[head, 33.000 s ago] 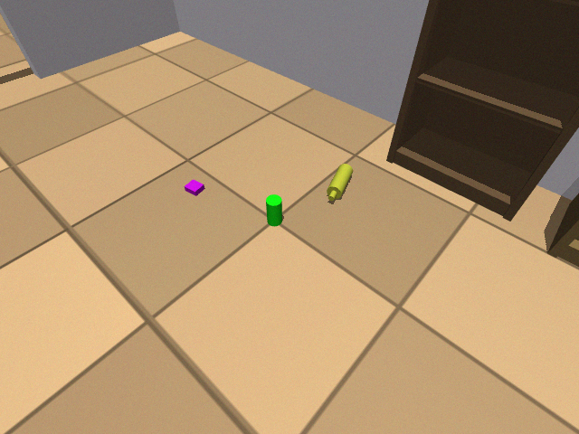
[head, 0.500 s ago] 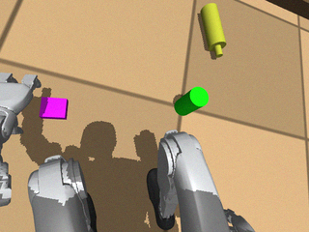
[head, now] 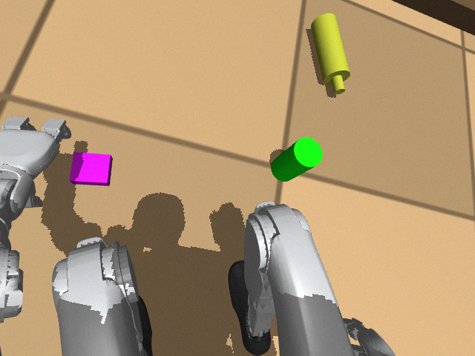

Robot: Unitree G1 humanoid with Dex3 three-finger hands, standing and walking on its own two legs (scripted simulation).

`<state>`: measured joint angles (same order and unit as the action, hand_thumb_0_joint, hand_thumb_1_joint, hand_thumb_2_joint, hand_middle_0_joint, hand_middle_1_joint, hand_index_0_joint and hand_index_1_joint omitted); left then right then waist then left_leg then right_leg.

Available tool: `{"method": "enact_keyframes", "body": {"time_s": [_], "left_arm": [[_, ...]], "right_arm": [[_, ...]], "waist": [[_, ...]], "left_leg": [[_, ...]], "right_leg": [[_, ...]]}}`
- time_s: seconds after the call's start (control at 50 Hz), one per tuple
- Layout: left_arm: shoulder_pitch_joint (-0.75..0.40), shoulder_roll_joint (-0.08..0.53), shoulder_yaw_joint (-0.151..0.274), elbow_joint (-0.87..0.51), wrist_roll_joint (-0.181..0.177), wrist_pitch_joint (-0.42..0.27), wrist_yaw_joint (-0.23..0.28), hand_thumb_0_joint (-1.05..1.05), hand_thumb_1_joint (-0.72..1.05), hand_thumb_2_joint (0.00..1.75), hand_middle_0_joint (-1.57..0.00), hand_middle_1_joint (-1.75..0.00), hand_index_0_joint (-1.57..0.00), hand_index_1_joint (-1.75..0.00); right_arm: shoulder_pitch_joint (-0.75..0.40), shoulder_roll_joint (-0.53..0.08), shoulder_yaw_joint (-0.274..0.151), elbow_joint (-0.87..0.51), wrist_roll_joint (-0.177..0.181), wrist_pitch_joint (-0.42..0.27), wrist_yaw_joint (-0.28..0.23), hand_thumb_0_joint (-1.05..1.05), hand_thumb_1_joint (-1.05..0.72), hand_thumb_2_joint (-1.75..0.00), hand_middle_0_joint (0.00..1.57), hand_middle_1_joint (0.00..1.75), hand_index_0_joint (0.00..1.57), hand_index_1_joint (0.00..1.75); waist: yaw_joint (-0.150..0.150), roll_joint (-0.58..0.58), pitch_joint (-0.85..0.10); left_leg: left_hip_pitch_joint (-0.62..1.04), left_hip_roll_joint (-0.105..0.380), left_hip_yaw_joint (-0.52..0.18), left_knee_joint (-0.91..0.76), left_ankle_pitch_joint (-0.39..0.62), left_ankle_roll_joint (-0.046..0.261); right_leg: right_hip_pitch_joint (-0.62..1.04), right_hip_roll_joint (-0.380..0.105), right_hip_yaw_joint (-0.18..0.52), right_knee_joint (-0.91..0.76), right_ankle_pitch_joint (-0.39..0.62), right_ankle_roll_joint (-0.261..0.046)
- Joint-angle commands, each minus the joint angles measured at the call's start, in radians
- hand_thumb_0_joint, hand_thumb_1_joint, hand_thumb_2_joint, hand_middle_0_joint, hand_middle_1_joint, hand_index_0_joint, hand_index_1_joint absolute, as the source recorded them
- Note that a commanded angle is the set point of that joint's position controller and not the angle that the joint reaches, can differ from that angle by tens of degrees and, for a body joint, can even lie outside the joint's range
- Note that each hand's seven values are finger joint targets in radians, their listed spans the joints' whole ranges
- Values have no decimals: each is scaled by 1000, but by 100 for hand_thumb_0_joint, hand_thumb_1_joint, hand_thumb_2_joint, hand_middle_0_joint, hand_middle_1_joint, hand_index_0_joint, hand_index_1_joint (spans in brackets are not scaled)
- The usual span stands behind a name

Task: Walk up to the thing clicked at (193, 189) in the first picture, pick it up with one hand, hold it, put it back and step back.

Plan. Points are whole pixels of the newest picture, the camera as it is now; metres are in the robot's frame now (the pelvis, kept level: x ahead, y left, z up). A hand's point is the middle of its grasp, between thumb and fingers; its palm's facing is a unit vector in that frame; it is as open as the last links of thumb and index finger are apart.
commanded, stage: approach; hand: left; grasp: from above
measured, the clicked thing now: (92, 169) +0.49 +0.20 -0.30
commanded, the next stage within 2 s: close in in 0.78 s
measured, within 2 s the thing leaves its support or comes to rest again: neither
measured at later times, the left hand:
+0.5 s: hand (86, 148) +0.49 +0.19 -0.17, palm faces -0.39 +0.07 -0.92, open 13.3 cm
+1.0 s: hand (58, 161) +0.48 +0.23 -0.18, palm faces -0.50 +0.04 -0.87, open 13.9 cm
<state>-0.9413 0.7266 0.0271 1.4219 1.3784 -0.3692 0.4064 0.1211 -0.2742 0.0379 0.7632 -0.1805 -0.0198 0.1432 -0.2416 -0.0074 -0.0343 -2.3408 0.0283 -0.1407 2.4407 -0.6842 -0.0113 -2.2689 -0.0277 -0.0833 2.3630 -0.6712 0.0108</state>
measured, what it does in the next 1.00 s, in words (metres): stands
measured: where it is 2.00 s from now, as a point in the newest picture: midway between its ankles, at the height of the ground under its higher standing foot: (198, 341)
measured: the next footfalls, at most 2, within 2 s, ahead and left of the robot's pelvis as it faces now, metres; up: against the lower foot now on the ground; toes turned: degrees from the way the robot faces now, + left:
none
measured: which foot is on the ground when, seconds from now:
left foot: down 0.00-1.00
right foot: down 0.00-1.00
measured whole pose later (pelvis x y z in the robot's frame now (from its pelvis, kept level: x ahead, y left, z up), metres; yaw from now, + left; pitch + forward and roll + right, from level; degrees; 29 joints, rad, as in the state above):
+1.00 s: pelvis +0.00 +0.00 -0.01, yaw -1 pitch +32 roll -8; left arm -1.05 0.71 -0.08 1.42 1.32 -0.37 0.33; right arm 0.15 -0.30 0.05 0.77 -0.19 -0.05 0.15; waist -0.25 -0.03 0.01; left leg -2.36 0.02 -0.16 2.47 -0.69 -0.01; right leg -2.28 -0.02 -0.09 2.38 -0.67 0.02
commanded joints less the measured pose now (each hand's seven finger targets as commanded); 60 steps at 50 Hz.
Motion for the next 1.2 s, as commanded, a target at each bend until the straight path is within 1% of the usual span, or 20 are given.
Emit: {"method": "enact_keyframes", "body": {"time_s": [0.0,0.1,0.18,0.3,0.42,0.5,0.56,0.6,0.62,0.64,0.72,0.74,0.78,0.8,0.82,0.92,1.02,1.06,1.1,1.18], "left_arm": [[-312,222,20,-89,-18,-3,28,0,-40,93,-20,-83,-19,-84],[-322,222,23,-130,-25,-16,33,0,-39,90,-18,-92,-19,-91],[-394,128,-37,-98,-17,-11,52,0,-39,90,-16,-95,-18,-93],[-495,48,-93,-88,-2,21,101,0,-41,93,-15,-96,-16,-94],[-477,120,-46,59,51,117,162,0,-38,93,-18,-93,-19,-92],[-381,105,-20,115,14,188,178,0,-40,92,-15,-94,-16,-92],[-294,185,23,49,-18,224,145,0,-43,94,-14,-95,-15,-93],[-306,244,65,-38,-53,227,121,0,-44,95,-13,-94,-14,-93],[-270,201,33,-4,-60,230,101,0,-46,97,-13,-94,-14,-94],[-314,222,54,-46,-75,219,86,0,-46,96,-13,-95,-13,-94],[-315,325,166,-96,-94,151,17,0,-51,100,-11,-96,-10,-96],[-352,243,122,-150,-103,124,-5,0,-53,101,-10,-96,-9,-97],[-477,27,-46,-239,-128,66,-48,0,-51,98,-9,-100,-10,-99],[-488,42,-70,-191,-128,45,-61,0,-51,97,-10,-101,-11,-100],[-475,124,-40,-208,-128,22,-63,0,-50,96,-9,-102,-11,-100],[-468,60,-119,-151,-70,-27,-51,0,-51,99,-8,-101,-9,-99],[-398,194,-31,-47,18,-17,58,0,-50,103,-8,-99,-9,-98],[-379,154,-35,40,50,-1,103,0,-48,100,-8,-97,-9,-96],[-385,184,-12,46,74,10,151,0,-50,101,-8,-93,-8,-94],[-387,147,-34,114,84,58,228,0,-50,101,-7,-93,-6,-93]], "right_arm": [[198,-238,-70,-3,-3,-7,-14,0,-92,-91,20,30,20,30],[196,-243,-74,-4,-7,-9,-17,0,-92,-90,20,30,20,30],[210,-241,-68,10,-14,-18,-15,0,-92,-90,20,30,20,30],[220,-249,-61,28,-27,-44,-11,0,-92,-90,20,30,20,30],[222,-260,-35,7,-36,-61,6,0,-92,-90,20,30,20,30],[208,-251,-20,-31,-34,-70,28,0,-91,-90,20,30,20,30],[196,-256,-24,-52,-11,-70,36,0,-91,-90,20,30,20,30],[197,-256,-30,-68,0,-65,36,0,-92,-90,20,30,20,30],[197,-245,-26,-61,5,-60,37,0,-92,-90,20,30,20,30],[202,-253,-28,-69,0,-65,37,0,-92,-90,20,30,20,30],[275,-294,-70,-51,1,-44,14,0,-92,-90,20,30,20,30],[276,-288,-75,-62,-1,-43,8,0,-92,-90,20,30,20,30],[254,-246,-65,-60,-3,-50,8,0,-92,-90,20,30,20,30],[266,-239,-63,-13,-7,-52,9,0,-92,-90,20,30,20,30],[279,-258,-79,-6,-7,-52,1,0,-93,-90,20,30,20,30],[279,-246,-57,9,-13,-33,-1,0,-93,-90,20,30,20,30],[246,-283,-39,2,-17,-18,1,0,-91,-90,20,30,20,30],[236,-279,-24,-7,-36,-22,15,0,-91,-90,20,30,20,30],[215,-285,-24,-17,-41,-31,22,0,-90,-90,20,30,20,30],[192,-283,0,-18,-74,-71,48,0,-90,-90,20,30,20,30]], "waist": [[-30,228,-630],[-21,243,-667],[-71,252,-650],[-98,313,-670],[-102,322,-624],[-85,293,-633],[-28,293,-702],[-18,254,-746],[-23,254,-741],[-55,203,-710],[-66,139,-635],[-83,137,-629],[-131,198,-633],[-135,209,-610],[-117,192,-620],[-92,266,-662],[-54,341,-621],[-91,323,-581],[-93,352,-584],[-139,326,-528]], "left_leg": [[459,-43,97,-223,134,50],[475,-44,93,-228,142,46],[493,-41,87,-221,137,43],[544,-39,82,-220,157,29],[506,-37,95,-221,164,33],[459,-40,110,-234,153,48],[441,-40,123,-230,196,59],[419,-36,123,-215,206,68],[399,-36,126,-211,209,69],[381,-35,121,-193,198,74],[287,-36,112,-168,152,72],[306,-37,106,-173,139,66],[370,-39,92,-182,98,49],[374,-37,87,-175,62,44],[373,-38,84,-177,47,45],[508,-29,67,-197,118,22],[538,-32,65,-212,246,17],[557,-26,55,-214,276,18],[570,-24,52,-218,279,18],[497,-30,64,-193,201,29]], "right_leg": [[317,46,-53,-251,173,-35],[328,45,-56,-255,171,-36],[289,48,-65,-250,178,-37],[262,48,-88,-230,202,-42],[261,52,-90,-221,222,-45],[314,57,-77,-237,230,-41],[410,60,-58,-238,273,-32],[463,58,-49,-240,289,-23],[486,59,-36,-239,293,-24],[475,55,-44,-238,294,-15],[483,45,-24,-271,212,-26],[452,44,-34,-283,189,-32],[378,52,-47,-289,136,-42],[354,59,-43,-282,88,-41],[367,58,-40,-297,64,-34],[312,62,-90,-251,143,-44],[298,64,-115,-193,264,-50],[269,68,-128,-171,289,-47],[251,69,-133,-160,294,-45],[260,73,-123,-180,251,-37]]}}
